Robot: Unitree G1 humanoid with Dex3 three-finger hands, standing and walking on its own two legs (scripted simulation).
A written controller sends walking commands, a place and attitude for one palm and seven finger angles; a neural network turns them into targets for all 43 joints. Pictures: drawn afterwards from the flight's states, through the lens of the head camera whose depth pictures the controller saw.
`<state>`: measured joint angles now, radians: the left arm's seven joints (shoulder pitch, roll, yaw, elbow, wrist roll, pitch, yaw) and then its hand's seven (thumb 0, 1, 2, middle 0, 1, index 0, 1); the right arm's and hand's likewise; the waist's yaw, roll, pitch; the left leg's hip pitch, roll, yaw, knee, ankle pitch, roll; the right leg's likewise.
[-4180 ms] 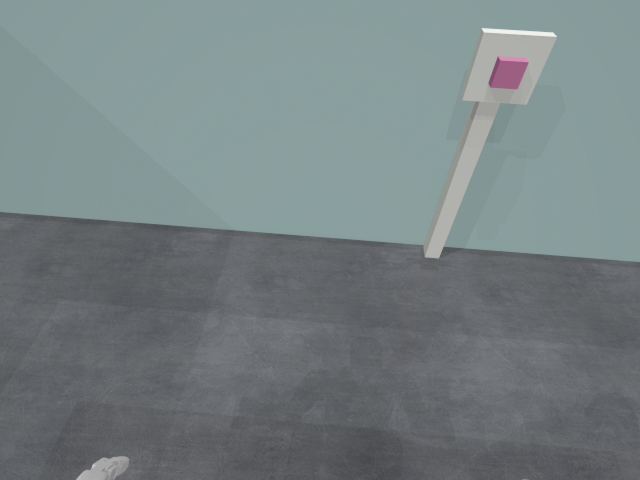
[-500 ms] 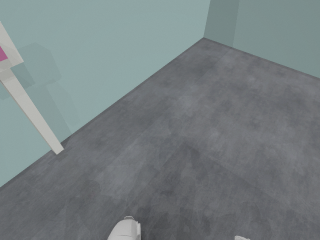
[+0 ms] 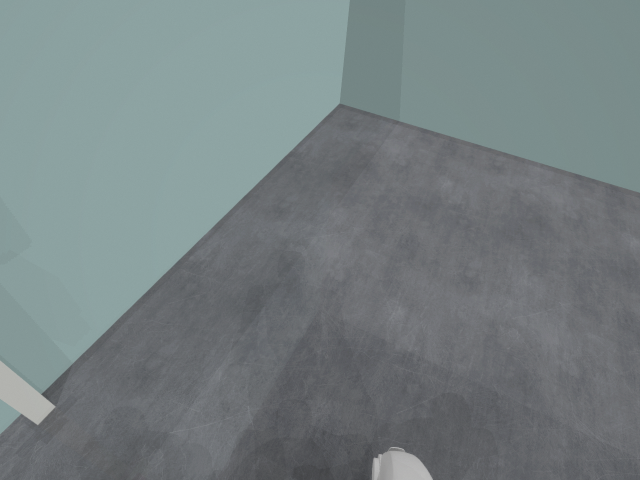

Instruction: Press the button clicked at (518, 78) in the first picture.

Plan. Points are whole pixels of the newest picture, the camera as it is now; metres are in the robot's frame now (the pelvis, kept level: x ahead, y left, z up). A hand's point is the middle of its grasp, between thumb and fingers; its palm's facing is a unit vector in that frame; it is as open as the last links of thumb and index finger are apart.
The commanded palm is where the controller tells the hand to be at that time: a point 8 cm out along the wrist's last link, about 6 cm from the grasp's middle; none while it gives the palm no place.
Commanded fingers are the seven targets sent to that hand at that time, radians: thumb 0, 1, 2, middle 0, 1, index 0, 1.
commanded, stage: walk to a spot facing it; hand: left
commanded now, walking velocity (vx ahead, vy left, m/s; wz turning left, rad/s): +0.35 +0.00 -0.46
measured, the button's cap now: out of the picture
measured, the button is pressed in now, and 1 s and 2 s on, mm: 0 0 0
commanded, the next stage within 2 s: turn to face it in 0.24 s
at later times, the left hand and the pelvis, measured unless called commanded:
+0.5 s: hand (262, 372) +0.33 +0.11 -0.17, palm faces -0.13 -0.96 -0.24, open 7.1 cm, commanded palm none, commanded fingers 0.00 0.90 0.90 -0.20 -0.30 -0.20 -0.30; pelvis +0.21 -0.07 -0.01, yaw -8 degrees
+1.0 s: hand (225, 358) +0.35 +0.18 -0.18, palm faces +0.16 -0.96 -0.25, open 7.3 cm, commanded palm none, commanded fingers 0.00 0.90 0.90 -0.20 -0.30 -0.20 -0.30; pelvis +0.29 -0.04 -0.01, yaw +7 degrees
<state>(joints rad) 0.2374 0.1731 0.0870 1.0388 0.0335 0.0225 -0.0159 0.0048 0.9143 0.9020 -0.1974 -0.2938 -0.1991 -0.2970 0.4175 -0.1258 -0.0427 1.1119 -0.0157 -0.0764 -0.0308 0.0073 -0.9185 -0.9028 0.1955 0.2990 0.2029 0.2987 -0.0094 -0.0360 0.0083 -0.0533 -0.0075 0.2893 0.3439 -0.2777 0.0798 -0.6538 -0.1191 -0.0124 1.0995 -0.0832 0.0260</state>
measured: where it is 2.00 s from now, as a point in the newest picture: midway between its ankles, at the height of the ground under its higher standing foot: outside the picture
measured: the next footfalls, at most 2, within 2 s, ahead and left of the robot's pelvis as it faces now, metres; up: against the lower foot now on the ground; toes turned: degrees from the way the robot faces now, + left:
right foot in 0.28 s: +0.25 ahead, -0.15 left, +0.00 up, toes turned -17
left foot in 0.70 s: +0.41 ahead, +0.05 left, +0.00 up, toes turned +8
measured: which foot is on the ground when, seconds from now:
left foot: down 0.00-0.28, up 0.30-0.68, down 0.70-1.00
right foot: up 0.00-0.26, down 0.28-0.72, up 0.74-1.00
